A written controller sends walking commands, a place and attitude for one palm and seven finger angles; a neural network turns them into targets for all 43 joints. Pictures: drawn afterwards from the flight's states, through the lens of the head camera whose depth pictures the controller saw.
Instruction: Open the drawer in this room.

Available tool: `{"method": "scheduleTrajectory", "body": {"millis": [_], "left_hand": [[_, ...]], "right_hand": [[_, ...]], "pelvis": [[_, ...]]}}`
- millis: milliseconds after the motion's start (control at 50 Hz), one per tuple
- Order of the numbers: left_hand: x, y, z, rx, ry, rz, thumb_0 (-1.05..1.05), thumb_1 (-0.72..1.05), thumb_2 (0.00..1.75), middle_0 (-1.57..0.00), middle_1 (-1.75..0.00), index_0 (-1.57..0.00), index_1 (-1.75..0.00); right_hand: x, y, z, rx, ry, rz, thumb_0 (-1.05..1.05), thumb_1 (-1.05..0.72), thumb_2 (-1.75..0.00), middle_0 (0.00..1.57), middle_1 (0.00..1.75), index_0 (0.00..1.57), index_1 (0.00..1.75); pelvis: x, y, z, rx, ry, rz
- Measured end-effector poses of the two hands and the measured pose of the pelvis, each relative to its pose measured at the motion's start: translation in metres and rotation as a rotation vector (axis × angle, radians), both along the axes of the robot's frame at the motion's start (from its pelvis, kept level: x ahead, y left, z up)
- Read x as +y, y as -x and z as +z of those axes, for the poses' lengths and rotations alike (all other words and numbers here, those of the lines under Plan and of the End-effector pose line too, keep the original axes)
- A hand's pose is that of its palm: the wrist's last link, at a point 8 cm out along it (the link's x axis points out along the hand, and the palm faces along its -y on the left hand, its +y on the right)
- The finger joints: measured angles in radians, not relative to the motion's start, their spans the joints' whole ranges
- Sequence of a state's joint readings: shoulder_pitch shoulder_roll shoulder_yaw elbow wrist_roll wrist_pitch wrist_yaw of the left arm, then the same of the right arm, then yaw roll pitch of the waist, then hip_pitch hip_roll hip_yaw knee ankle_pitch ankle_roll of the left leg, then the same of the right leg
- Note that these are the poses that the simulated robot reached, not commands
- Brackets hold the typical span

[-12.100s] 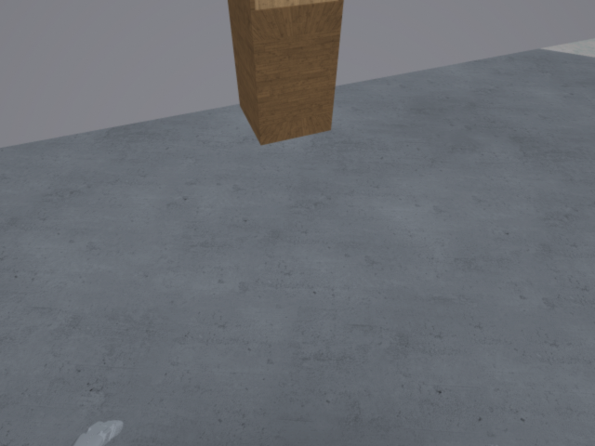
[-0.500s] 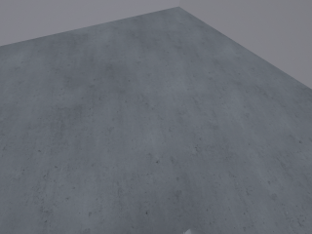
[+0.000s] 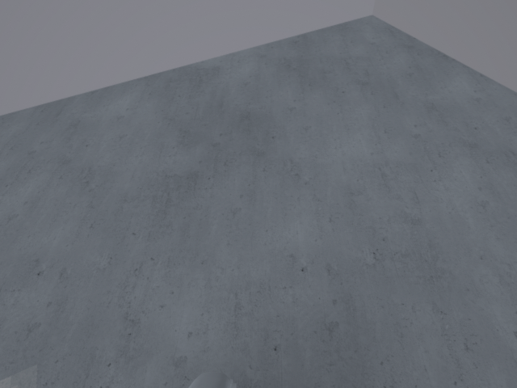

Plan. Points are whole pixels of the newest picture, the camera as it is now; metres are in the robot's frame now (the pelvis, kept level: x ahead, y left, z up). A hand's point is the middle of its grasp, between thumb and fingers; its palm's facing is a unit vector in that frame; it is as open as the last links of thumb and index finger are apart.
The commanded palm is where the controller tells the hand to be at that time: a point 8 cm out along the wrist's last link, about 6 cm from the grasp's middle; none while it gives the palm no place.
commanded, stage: turn or walk to find it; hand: left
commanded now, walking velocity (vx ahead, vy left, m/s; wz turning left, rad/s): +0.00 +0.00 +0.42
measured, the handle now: out of the picture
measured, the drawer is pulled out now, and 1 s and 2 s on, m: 0.00 0.00 0.00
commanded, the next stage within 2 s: none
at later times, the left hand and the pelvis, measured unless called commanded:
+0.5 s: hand out of the picture -0.03 +0.28 -0.18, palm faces +0.27 -0.93 -0.24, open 7.4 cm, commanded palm none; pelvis -0.02 +0.06 +0.00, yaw +12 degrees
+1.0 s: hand out of the picture +0.01 +0.21 -0.14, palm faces +0.39 -0.88 -0.29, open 7.4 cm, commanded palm none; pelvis -0.01 -0.01 +0.00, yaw +25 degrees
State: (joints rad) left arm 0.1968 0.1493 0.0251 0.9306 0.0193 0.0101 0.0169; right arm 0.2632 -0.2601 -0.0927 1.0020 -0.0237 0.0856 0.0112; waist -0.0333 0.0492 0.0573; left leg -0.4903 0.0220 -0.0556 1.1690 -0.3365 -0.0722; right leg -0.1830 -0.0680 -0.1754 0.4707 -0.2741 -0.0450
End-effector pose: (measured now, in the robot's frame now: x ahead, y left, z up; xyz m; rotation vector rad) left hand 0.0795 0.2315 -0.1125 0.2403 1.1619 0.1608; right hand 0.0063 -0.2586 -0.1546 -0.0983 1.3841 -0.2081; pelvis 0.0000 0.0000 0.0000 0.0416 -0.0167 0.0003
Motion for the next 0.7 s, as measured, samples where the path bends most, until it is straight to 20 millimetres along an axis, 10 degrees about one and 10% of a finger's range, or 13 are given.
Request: {"method": "scheduleTrajectory", "body": {"millis": [160, 340, 520, 700], "left_hand": [[0.024, 0.078, -0.017, 0.128, 0.017, 0.145, 0.0, 0.91, 0.9, -0.2, -0.3, -0.2, -0.3], [0.075, 0.148, -0.049, 0.251, 0.051, 0.29, 0.01, 0.91, 0.9, -0.2, -0.3, -0.2, -0.3], [0.095, 0.122, -0.031, 0.135, 0.054, 0.32, 0.01, 0.91, 0.9, -0.2, -0.3, -0.2, -0.3], [0.084, 0.072, -0.016, 0.005, 0.019, 0.304, 0.0, 0.91, 0.9, -0.2, -0.3, -0.2, -0.3]], "right_hand": [[0.014, -0.058, 0.01, -0.044, 0.037, 0.153, 0.01, -0.91, -0.9, 0.2, 0.3, 0.19, 0.3], [0.077, -0.131, 0.027, -0.219, 0.081, 0.335, 0.01, -0.91, -0.9, 0.2, 0.3, 0.2, 0.3], [0.109, -0.126, 0.038, -0.217, 0.058, 0.382, 0.01, -0.9, -0.9, 0.2, 0.3, 0.2, 0.3], [0.087, -0.087, 0.018, -0.098, 0.018, 0.362, 0.01, -0.9, -0.9, 0.2, 0.3, 0.2, 0.3]], "pelvis": [[0.012, 0.007, -0.002, 0.018, 0.011, 0.076], [0.048, 0.016, -0.015, 0.02, 0.045, 0.156], [0.062, 0.017, 0.001, 0.008, 0.072, 0.218], [0.043, 0.016, -0.002, 0.019, 0.052, 0.285]]}}
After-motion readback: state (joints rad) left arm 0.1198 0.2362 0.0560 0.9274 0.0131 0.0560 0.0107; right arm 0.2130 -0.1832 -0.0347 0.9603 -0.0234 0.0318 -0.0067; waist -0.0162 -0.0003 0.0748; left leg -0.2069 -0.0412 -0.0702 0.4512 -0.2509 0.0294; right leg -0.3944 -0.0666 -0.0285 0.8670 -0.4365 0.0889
